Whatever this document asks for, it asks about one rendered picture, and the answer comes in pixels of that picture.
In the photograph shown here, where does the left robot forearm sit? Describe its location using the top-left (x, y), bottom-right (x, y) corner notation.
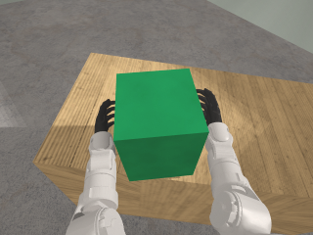
top-left (69, 131), bottom-right (118, 224)

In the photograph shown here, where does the robot right hand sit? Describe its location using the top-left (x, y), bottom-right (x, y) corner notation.
top-left (196, 88), bottom-right (222, 126)

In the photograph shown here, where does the robot left hand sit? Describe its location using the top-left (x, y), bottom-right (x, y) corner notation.
top-left (94, 99), bottom-right (115, 133)

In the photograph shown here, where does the right robot forearm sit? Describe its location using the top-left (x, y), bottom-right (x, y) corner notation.
top-left (204, 121), bottom-right (272, 221)

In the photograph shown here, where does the robot left upper arm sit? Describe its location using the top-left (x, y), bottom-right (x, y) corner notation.
top-left (66, 207), bottom-right (126, 235)

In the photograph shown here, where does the carton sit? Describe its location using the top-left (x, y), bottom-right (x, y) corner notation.
top-left (113, 69), bottom-right (209, 181)

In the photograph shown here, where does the pedestal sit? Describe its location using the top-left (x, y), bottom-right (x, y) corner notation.
top-left (33, 52), bottom-right (313, 235)

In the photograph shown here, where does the robot right upper arm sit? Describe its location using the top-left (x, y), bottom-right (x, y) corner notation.
top-left (209, 190), bottom-right (282, 235)

